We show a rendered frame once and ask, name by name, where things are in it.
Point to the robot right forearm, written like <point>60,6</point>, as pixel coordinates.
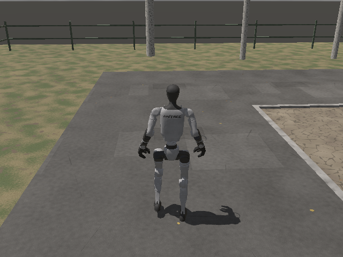
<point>199,140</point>

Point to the robot right shin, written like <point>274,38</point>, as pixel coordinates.
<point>183,196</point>

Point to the robot right foot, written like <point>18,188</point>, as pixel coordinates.
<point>183,216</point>

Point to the robot left upper arm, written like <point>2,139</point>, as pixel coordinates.
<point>152,121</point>

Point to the right robot hand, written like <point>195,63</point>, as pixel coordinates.
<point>200,149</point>

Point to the robot left forearm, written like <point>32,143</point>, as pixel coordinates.
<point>144,141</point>

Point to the left robot hand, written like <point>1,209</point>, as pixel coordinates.
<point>140,151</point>

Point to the robot right upper arm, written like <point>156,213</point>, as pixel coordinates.
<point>192,122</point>

